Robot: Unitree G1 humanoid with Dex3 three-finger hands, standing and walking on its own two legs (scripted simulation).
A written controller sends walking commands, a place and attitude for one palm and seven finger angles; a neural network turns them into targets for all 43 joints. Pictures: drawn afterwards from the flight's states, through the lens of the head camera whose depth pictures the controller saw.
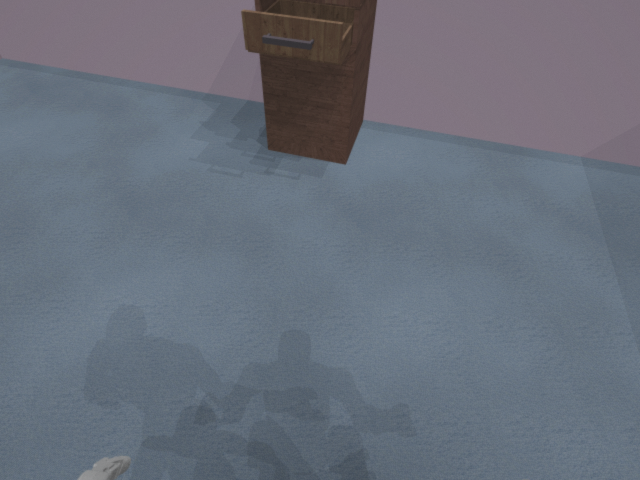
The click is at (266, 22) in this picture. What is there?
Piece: drawer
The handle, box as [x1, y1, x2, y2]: [262, 33, 313, 49]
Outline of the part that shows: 262,37 262,41 265,43 307,49 311,48 311,44 313,42 313,39 311,39 310,41 271,36 269,33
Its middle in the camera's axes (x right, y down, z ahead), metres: -0.12 -0.74 +1.44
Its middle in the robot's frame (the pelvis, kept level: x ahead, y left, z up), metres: +1.57 +0.20 -0.09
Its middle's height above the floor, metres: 0.68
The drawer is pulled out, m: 0.19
